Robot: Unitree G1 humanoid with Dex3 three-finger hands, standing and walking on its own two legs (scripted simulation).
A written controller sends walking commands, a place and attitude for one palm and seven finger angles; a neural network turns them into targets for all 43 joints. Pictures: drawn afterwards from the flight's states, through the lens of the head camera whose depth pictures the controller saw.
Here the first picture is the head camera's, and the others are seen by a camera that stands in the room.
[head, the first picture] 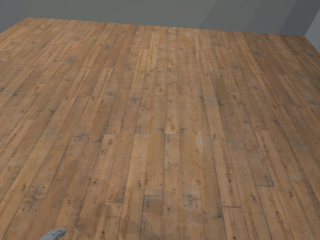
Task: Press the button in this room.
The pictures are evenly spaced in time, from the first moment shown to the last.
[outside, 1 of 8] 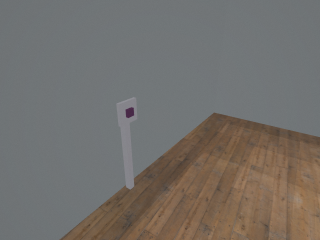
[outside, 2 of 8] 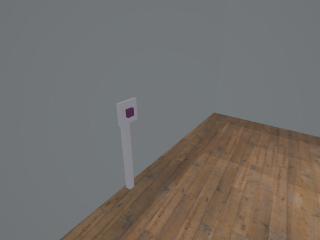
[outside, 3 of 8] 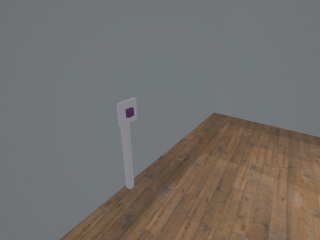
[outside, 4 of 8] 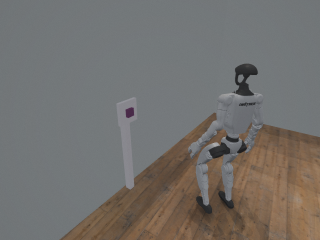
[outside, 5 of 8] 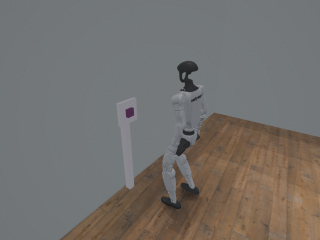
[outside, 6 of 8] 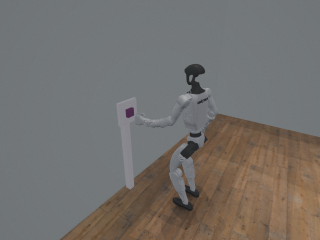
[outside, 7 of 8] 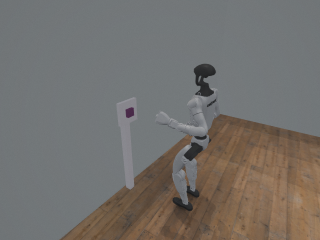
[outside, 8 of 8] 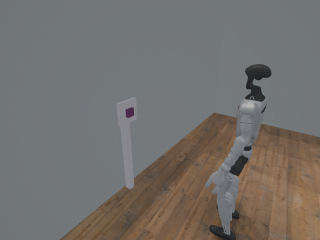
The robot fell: no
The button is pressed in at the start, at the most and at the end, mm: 0 13 0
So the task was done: yes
